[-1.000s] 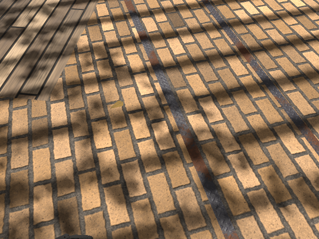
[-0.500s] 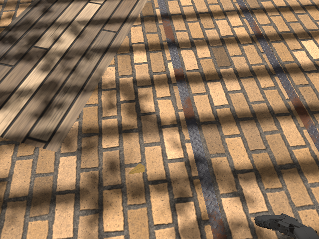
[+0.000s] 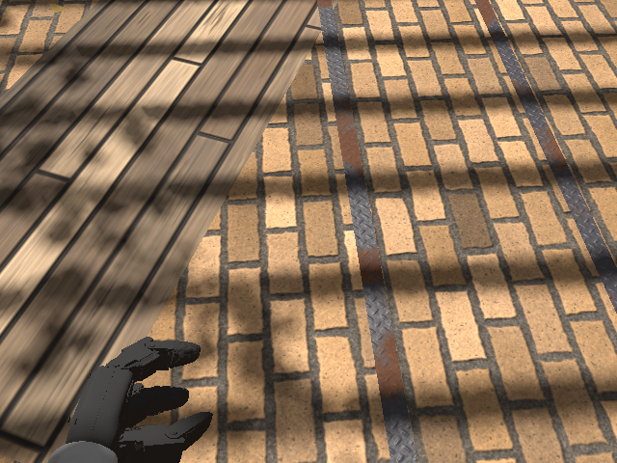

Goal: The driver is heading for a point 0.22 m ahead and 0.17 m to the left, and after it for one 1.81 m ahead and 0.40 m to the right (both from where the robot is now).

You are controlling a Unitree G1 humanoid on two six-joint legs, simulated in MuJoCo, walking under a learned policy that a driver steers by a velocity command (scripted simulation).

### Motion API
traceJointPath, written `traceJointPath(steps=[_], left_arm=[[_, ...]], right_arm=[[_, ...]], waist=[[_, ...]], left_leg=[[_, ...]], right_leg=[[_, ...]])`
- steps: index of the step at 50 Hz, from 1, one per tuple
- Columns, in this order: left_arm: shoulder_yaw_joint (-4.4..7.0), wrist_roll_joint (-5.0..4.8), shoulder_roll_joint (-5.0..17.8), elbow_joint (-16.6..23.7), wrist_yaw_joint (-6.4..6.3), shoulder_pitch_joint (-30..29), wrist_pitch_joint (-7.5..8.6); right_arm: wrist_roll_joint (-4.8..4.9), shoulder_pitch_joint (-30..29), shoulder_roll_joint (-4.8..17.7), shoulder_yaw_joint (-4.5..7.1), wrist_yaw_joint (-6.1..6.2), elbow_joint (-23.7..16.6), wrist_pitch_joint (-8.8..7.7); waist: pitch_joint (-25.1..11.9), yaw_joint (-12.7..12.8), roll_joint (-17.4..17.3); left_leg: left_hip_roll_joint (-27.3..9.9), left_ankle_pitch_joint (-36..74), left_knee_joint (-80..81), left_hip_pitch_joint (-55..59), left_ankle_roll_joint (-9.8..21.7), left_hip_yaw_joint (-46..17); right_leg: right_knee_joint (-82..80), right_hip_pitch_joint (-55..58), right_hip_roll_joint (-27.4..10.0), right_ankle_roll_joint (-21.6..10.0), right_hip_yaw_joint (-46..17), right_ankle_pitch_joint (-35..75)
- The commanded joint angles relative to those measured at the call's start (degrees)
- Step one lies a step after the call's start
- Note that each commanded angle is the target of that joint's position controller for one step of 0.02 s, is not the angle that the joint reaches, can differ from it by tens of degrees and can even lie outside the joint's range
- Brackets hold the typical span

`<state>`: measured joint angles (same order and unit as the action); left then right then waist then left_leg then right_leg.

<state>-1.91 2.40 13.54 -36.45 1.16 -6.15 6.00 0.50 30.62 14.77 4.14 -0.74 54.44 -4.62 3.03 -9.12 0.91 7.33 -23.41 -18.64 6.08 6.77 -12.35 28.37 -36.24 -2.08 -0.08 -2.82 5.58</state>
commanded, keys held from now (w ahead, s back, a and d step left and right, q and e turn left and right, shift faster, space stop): q+shift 0.20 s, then e+shift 0.74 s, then w+e+shift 0.06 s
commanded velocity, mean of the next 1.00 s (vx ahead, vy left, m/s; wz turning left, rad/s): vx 0.15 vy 0.00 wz -0.18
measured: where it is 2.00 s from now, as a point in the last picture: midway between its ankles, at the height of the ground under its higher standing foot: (378, 299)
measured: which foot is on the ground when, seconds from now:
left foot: down 0.00-0.04, up 0.06-0.38, down 0.40-0.78, up 0.80-1.00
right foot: up 0.00-0.02, down 0.04-0.42, up 0.44-0.76, down 0.78-1.00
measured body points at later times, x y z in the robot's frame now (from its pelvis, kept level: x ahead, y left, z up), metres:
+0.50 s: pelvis +0.23 +0.00 +0.00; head +0.26 +0.03 +0.45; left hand +0.24 +0.30 -0.13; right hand +0.50 -0.18 -0.06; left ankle +0.28 +0.13 -0.73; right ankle +0.21 -0.14 -0.68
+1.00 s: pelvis +0.26 -0.05 +0.02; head +0.29 -0.09 +0.46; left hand +0.44 +0.22 -0.06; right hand +0.37 -0.37 -0.09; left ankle +0.32 +0.12 -0.64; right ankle +0.26 -0.12 -0.73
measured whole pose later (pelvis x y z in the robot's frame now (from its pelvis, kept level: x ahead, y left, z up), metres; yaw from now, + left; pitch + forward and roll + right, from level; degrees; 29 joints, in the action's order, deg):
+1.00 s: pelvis +0.26 -0.05 +0.02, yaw -14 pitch +4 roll +4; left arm 5.0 -1.3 17.4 -37.6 -1.8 14.7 -1.2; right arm -0.4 3.5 17.5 6.2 2.5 41.9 -0.2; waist 0.6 0.8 -1.2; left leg 1.3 -16.4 -60.6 -35.6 -2.6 -4.4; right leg 28.1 -19.5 2.8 -4.4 -5.3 -12.2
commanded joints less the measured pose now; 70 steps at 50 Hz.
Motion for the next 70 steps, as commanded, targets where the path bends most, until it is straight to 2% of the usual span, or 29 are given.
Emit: traceJointPath(steps=[1,2,3,4,7,10,19,20,21,22,23,26,29,37,38,39,40,41,42,44,47,51,58,59,64,66,67,68,70], left_arm=[[5.54,-3.48,11.81,0.69,-2.38,17.79,2.46],[5.57,-2.83,14.55,-2.41,-2.84,28.37,2.19],[4.99,0.48,14.53,-1.51,-2.05,29.59,1.69],[6.16,-0.51,14.39,-0.66,-1.92,25.72,0.66],[4.26,-1.59,5.30,0.37,-2.61,13.79,-1.07],[5.40,-1.75,6.42,-1.32,-2.11,6.99,-0.67],[6.27,-5.23,11.01,-7.96,0.05,10.83,-0.64],[5.62,-4.48,9.36,-8.86,0.30,13.33,-0.61],[4.61,-2.42,7.02,-8.12,0.63,16.20,-0.47],[4.06,-2.96,6.06,-8.41,0.46,21.54,-1.32],[5.73,-4.47,11.32,-8.10,0.12,19.75,-2.49],[7.41,-4.39,11.76,-8.25,-1.90,20.16,-6.46],[7.30,-3.70,8.23,-7.05,-3.00,22.13,-8.66],[7.92,-3.19,7.51,-2.42,0.12,21.87,-9.16],[8.64,-2.80,8.30,-3.33,-0.17,24.20,-9.29],[9.87,-2.25,11.75,-3.38,-0.96,25.73,-9.06],[11.47,-1.69,20.04,-1.17,-1.88,25.76,-8.43],[11.23,0.15,20.41,-0.20,-1.01,26.90,-6.74],[11.13,0.12,19.47,0.13,-0.51,24.87,-5.38],[10.01,-3.24,15.08,1.67,-1.69,17.75,-5.43],[8.97,-3.26,12.18,3.88,-3.33,16.33,-6.62],[9.45,-4.33,14.08,3.62,-3.72,21.47,-5.76],[8.55,-4.16,12.96,4.31,-3.18,22.30,-4.58],[9.18,-0.22,15.30,3.46,-0.48,23.88,-5.60],[7.54,-1.34,11.35,4.60,0.84,19.72,-5.30],[5.10,-2.09,3.68,7.43,0.08,15.58,-3.55],[5.33,-1.81,6.35,8.60,-0.40,15.84,-3.24],[5.93,-0.80,9.22,7.32,-0.34,13.99,-3.32],[6.13,0.18,9.52,5.25,1.20,15.31,-3.08]], right_arm=[[3.06,-6.67,5.78,0.94,1.33,-5.38,0.40],[0.30,-7.76,1.20,-0.69,1.64,-8.18,0.75],[1.01,3.69,-0.32,-1.48,1.73,-9.30,0.72],[2.35,4.56,5.31,-0.82,1.77,-10.99,1.39],[1.84,-7.31,9.15,1.52,2.98,-13.57,4.62],[2.08,-9.58,2.95,0.68,2.74,-17.42,6.75],[-1.46,-17.38,5.43,0.08,-0.12,-18.45,3.59],[-1.90,-17.47,8.24,0.83,0.50,-18.59,3.27],[-3.23,-17.04,13.96,1.85,1.66,-20.32,3.27],[-3.69,-16.72,14.78,2.14,2.43,-21.24,4.19],[-2.68,-16.07,14.12,2.20,2.35,-21.12,4.84],[-1.13,-24.02,9.76,1.02,2.57,-21.12,4.76],[-2.15,-29.16,7.57,0.79,3.36,-20.75,4.34],[0.63,-29.78,9.31,2.56,3.70,-16.81,4.48],[1.26,-28.90,7.71,2.37,3.48,-15.93,4.73],[0.72,-25.68,5.69,2.18,3.13,-14.58,5.33],[-1.64,-27.48,3.40,1.45,3.11,-17.73,5.67],[-1.96,-34.13,4.94,1.72,3.36,-19.96,5.19],[-0.63,-34.70,6.11,2.16,3.62,-19.91,4.90],[-1.08,-31.96,7.67,3.02,4.67,-17.60,4.63],[-1.40,-29.55,6.62,3.06,4.16,-16.76,4.10],[0.12,-31.43,6.58,2.78,1.77,-17.30,1.86],[0.42,-33.30,5.56,1.94,-0.34,-17.54,-2.37],[-4.00,-31.15,5.03,0.74,-1.12,-16.26,0.93],[-2.38,-21.32,7.12,0.80,-0.14,-15.68,1.24],[-4.70,-7.12,15.65,2.30,1.00,-13.62,-0.11],[-4.54,-8.22,18.70,3.63,0.38,-12.78,-0.01],[-3.40,-10.13,14.30,2.74,-0.01,-13.35,0.11],[-2.57,-11.16,10.17,1.21,-0.27,-13.16,-0.42]], waist=[[-13.83,17.00,-6.06],[-24.17,18.54,2.53],[-34.91,12.95,17.20],[-37.34,12.24,16.60],[-13.07,9.41,2.87],[-3.40,5.59,5.78],[-8.82,5.87,1.82],[-8.85,6.22,0.43],[-13.05,7.63,-7.23],[-19.32,7.35,-16.02],[-19.50,5.09,-13.50],[-10.88,8.98,-9.41],[-8.86,11.71,-9.17],[-11.43,12.54,-8.94],[-10.31,13.12,-6.20],[-6.39,12.57,4.02],[-2.30,10.38,22.77],[-8.34,14.10,16.44],[-7.51,13.02,10.63],[-6.41,9.19,5.28],[-10.16,8.15,5.34],[-8.94,10.39,7.78],[-5.30,12.32,9.42],[-5.36,13.95,10.92],[-3.87,6.72,4.05],[-7.72,0.75,-14.04],[-4.39,3.20,-13.08],[-1.40,3.87,-5.24],[-2.27,5.77,-5.26]], left_leg=[[-5.51,47.81,-28.40,-21.20,-4.76,-9.86],[-0.50,2.54,-46.02,-30.12,-6.50,-2.86],[2.35,-20.96,-63.80,-41.75,-7.73,-1.60],[-3.94,-13.88,-71.40,-45.52,-9.25,-0.33],[-10.93,-4.54,-67.22,-48.07,-11.32,7.67],[-14.86,-2.46,-52.50,-40.90,-10.78,9.46],[-6.73,26.59,-8.73,-16.65,-4.23,12.67],[-8.76,34.63,-6.49,-11.65,-3.00,11.33],[-21.39,62.35,-10.01,-2.68,0.97,1.14],[-33.96,65.48,-9.74,3.07,10.67,-8.18],[-32.89,55.98,-6.75,-1.20,13.18,-7.75],[-27.15,28.83,-0.64,-13.10,7.44,1.65],[-25.73,23.89,2.29,-21.15,6.14,9.50],[-28.51,22.51,-5.25,-18.02,1.14,18.09],[-26.00,16.56,-10.58,-20.31,-1.86,20.11],[-20.71,6.38,-22.32,-27.87,-6.56,24.44],[-11.20,-14.70,-42.28,-47.72,-12.49,24.26],[-7.31,-16.42,-51.86,-51.58,-11.56,11.50],[-7.68,-11.27,-53.34,-53.10,-9.68,8.46],[-9.51,-0.79,-50.02,-52.62,-8.57,6.30],[-7.14,6.23,-47.84,-47.37,-9.30,6.19],[-5.71,10.24,-30.95,-48.12,-9.76,5.22],[-5.04,12.77,-15.73,-37.81,-10.19,7.21],[-4.69,10.75,-17.87,-35.18,-10.59,11.70],[-6.72,9.40,-7.67,-12.77,-6.46,11.75],[-25.54,-17.71,4.81,4.13,-1.45,-16.17],[-31.50,-27.20,9.11,2.34,2.84,-34.14],[-29.53,-25.19,7.66,0.59,2.64,-29.17],[-22.55,-15.35,6.74,-2.68,-0.35,-15.24]], right_leg=[[-4.41,43.72,-0.58,-3.05,-4.68,9.37],[5.87,59.15,-13.51,-5.10,-11.25,30.04],[8.82,70.76,-30.49,-13.59,-29.55,49.50],[3.76,66.95,-31.39,-17.39,-34.47,32.79],[-5.35,38.76,-19.64,-13.08,-12.86,17.57],[-13.56,20.16,-16.53,-11.42,0.25,12.45],[-4.70,20.96,-10.38,-8.70,3.50,5.31],[-0.92,18.65,-7.38,-5.78,3.83,-0.32],[8.70,12.35,-2.54,-1.11,6.28,-20.08],[22.94,3.82,0.29,1.99,5.27,-45.55],[34.54,1.58,0.04,2.87,2.73,-47.58],[41.54,-1.37,-3.02,4.10,1.70,-37.04],[39.91,3.63,-3.02,5.53,4.14,-30.18],[11.06,18.19,-1.69,-0.67,9.53,-20.78],[5.96,21.58,0.24,-2.78,9.23,-17.59],[-2.13,24.94,-2.87,-6.14,0.59,-4.26],[-6.48,30.26,-16.32,-15.22,-24.41,12.95],[-10.20,29.74,-19.28,-21.53,-31.19,8.42],[-11.16,29.89,-17.01,-19.12,-27.94,-0.23],[-9.41,28.54,-12.34,-12.71,-20.96,-4.96],[-7.76,27.23,-8.72,-10.88,-17.84,-2.16],[-15.57,29.99,-8.30,-12.12,-26.28,-40.23],[-12.86,24.86,-6.01,-12.34,-25.46,-34.70],[-13.37,23.25,-2.50,-11.31,-24.08,-36.94],[-7.57,10.16,-1.28,-10.02,-25.43,-38.32],[22.32,-6.11,9.47,-4.99,-9.40,-37.07],[31.40,-17.35,9.18,-4.97,-7.54,-33.26],[36.19,-19.25,6.20,-4.80,-8.96,-27.99],[35.32,-15.09,4.62,-3.61,-8.23,-22.00]])
Keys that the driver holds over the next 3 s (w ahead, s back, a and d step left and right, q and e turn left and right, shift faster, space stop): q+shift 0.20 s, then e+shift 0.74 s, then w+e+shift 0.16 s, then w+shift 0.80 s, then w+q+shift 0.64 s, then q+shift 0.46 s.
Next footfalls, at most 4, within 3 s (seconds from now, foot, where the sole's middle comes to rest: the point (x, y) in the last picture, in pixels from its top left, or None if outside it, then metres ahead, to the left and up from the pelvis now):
0.04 right None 0.26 -0.14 -0.76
0.40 left None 0.32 0.14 -0.76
0.78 right None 0.30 -0.13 -0.76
1.30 left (267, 462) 0.45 0.03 -0.76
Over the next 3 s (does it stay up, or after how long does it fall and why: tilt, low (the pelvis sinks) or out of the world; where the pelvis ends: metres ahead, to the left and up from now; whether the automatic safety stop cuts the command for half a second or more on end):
stays up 1.57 -0.58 0.00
